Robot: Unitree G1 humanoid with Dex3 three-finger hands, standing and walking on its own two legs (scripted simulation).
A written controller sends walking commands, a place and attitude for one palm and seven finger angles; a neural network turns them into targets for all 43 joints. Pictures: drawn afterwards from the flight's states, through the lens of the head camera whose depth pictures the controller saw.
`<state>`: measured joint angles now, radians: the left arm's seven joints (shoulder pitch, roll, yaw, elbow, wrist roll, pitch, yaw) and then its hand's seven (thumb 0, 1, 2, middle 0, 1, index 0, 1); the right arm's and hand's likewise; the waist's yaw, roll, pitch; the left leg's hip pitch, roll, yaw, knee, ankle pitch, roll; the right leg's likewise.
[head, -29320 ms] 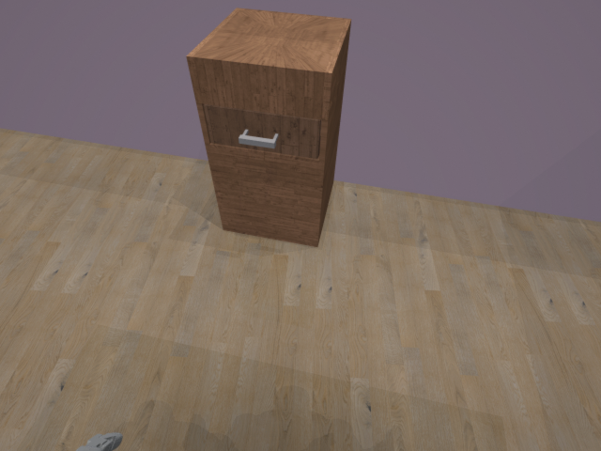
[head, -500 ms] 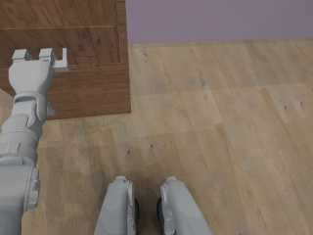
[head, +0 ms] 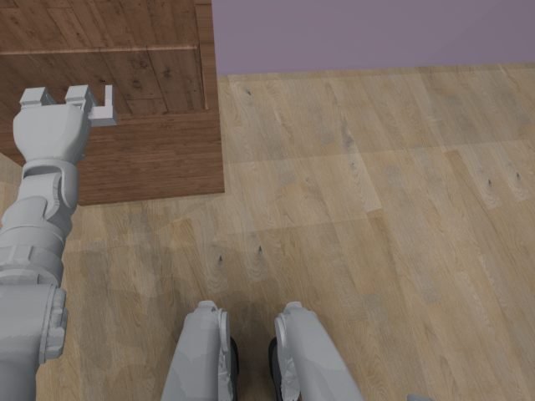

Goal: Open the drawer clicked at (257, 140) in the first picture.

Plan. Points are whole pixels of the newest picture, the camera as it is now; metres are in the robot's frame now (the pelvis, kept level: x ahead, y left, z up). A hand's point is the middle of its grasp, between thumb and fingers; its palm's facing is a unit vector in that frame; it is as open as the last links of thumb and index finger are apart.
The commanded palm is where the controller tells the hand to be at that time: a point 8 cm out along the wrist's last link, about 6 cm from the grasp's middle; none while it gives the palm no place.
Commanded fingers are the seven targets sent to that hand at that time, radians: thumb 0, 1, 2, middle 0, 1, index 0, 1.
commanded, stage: close the thumb around the handle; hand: left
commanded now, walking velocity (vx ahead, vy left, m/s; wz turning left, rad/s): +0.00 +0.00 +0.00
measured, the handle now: (73, 106) +0.54 +0.30 -0.04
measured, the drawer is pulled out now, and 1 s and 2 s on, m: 0.00 0.08 0.15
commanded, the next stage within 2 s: pull the drawer open in 0.04 s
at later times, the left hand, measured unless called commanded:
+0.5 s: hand (72, 171) +0.44 +0.29 -0.06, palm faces -0.05 -0.04 -1.00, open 5.9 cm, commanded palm +0.43 +0.26 -0.01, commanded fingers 0.00 0.90 0.90 -0.40 -1.35 -0.40 -1.35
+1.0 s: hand (71, 197) +0.40 +0.29 -0.06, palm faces -0.04 -0.04 -1.00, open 5.9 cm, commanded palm +0.38 +0.26 -0.01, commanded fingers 0.00 0.90 0.90 -0.40 -1.35 -0.40 -1.35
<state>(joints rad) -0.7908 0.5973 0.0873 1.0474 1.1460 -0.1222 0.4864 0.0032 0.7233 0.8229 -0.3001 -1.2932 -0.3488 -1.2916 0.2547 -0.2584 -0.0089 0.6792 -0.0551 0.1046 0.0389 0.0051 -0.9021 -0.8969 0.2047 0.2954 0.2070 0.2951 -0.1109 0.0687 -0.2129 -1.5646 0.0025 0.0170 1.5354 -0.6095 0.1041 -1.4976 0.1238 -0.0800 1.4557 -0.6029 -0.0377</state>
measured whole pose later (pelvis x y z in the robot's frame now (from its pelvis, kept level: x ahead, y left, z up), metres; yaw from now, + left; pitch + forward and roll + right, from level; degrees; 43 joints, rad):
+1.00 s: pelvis +0.00 +0.00 +0.01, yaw +2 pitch +33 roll -5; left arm -0.54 0.47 0.06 0.93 1.15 -0.15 0.59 0.01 0.73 0.82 -0.28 -1.32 -0.34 -1.30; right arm 0.20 -0.25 -0.04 0.69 -0.05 0.12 0.04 0.01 -0.90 -0.90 0.20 0.30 0.21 0.29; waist -0.04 0.05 -0.23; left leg -1.47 -0.01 0.03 1.48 -0.59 0.10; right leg -1.41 0.11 -0.06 1.43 -0.60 -0.04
